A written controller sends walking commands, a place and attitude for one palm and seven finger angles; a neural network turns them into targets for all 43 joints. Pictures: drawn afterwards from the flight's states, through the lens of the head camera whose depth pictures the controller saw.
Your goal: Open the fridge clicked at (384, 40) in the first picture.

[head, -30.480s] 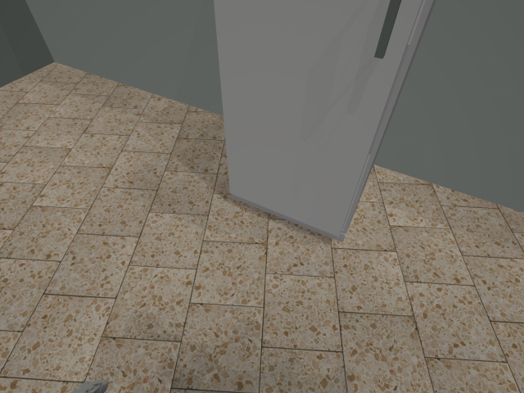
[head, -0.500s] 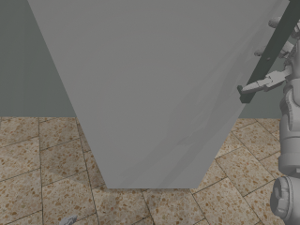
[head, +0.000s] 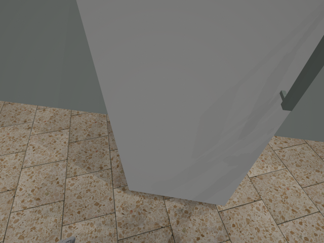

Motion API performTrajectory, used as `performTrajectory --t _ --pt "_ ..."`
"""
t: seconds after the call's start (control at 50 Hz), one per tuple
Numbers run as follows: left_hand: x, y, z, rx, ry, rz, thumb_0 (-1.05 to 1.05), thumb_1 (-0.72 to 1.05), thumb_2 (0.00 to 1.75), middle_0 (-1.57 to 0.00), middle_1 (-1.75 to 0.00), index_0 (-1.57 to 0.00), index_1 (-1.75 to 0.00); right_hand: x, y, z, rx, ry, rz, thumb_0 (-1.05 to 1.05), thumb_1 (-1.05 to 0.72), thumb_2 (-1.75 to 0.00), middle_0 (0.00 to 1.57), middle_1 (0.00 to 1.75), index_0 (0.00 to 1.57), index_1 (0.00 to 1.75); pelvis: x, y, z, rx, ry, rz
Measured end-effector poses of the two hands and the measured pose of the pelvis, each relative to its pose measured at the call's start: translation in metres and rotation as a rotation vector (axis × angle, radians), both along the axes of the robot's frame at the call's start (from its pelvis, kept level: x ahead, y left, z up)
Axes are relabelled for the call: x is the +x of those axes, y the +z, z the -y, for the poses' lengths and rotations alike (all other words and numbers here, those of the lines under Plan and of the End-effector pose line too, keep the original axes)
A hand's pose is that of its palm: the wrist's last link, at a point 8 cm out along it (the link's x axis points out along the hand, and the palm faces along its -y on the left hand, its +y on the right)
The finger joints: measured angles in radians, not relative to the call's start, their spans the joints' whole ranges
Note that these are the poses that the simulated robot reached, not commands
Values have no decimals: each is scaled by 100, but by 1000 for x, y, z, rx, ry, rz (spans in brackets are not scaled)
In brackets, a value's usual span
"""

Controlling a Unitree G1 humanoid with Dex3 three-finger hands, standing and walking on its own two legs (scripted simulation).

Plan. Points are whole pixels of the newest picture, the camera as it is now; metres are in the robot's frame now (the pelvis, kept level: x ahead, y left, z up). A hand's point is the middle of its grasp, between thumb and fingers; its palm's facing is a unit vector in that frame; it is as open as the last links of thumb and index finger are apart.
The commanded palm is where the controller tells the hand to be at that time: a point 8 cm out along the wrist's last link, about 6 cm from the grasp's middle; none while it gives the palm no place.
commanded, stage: slip the hand off the handle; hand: right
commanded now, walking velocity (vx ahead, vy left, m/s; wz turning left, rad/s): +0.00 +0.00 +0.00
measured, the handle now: (312, 56) +0.45 -0.25 +0.27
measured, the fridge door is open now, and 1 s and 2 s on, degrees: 0 0 0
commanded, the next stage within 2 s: draw the hand back to the body in 1.26 s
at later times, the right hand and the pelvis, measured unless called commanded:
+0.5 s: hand out of the picture +0.37 -0.34 +0.28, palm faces +0.39 +0.89 -0.23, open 14.7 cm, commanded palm +0.32 -0.38 +0.28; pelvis +0.08 -0.02 +0.01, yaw -4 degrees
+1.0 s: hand out of the picture +0.36 -0.34 +0.28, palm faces +0.44 +0.87 -0.22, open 14.7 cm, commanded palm +0.32 -0.38 +0.28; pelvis +0.07 +0.03 +0.01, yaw -4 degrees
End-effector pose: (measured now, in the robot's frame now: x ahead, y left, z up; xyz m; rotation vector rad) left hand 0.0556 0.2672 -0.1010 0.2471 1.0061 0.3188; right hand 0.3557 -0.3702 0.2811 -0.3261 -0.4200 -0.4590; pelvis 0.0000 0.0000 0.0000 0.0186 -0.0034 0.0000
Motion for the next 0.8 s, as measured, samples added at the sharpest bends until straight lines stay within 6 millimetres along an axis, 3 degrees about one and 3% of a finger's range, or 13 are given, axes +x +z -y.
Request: performTrajectory --t 0.08,0.14,0.38,0.5,0.64,0.8 --pt "13 3 10 17 -51 -22 1 91 90 -20 -30 -21 -30 -16 0 27 -12 4 -2 -1 55 -20 34 117 26 116 6 1 7 10 -30 -9" --pt "34 7 18 29 -98 -11 1 90 90 -20 -30 -21 -30 -21 0 33 -23 44 0 -2 56 -20 30 116 25 116 14 2 12 15 -56 -15" --pt "170 40 62 -5 -276 254 1 90 90 -20 -30 -21 -30 -16 -6 25 -6 108 -7 -1 56 -20 26 115 26 116 58 11 24 15 -67 -24" --pt "216 50 78 -53 -339 325 1 90 90 -20 -30 -21 -30 -23 -1 15 -15 104 -19 -2 55 -20 26 115 26 116 75 14 19 13 -66 -26" --pt "231 45 74 -73 -361 311 1 90 90 -20 -30 -21 -30 -42 3 12 -16 67 -34 -1 55 -20 26 115 26 116 83 15 6 4 -74 -17" --pt "209 32 39 -44 -313 242 1 90 90 -20 -30 -21 -30 -47 6 5 -15 56 -41 -1 56 -20 26 115 26 116 79 13 -13 -2 -83 -7"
